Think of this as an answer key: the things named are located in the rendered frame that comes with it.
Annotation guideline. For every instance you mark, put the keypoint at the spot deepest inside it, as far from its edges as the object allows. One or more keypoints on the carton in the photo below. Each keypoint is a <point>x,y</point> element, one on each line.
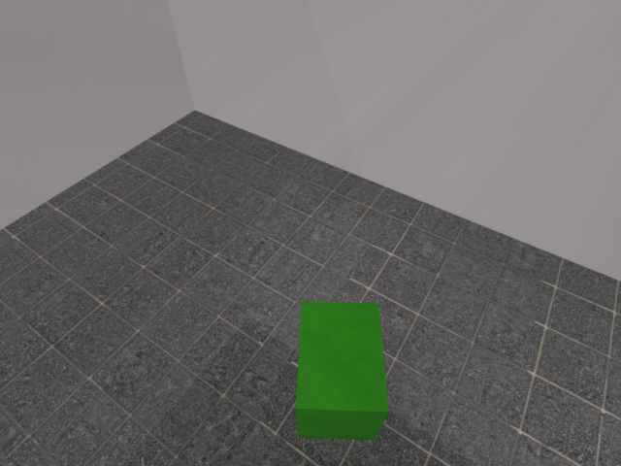
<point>341,384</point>

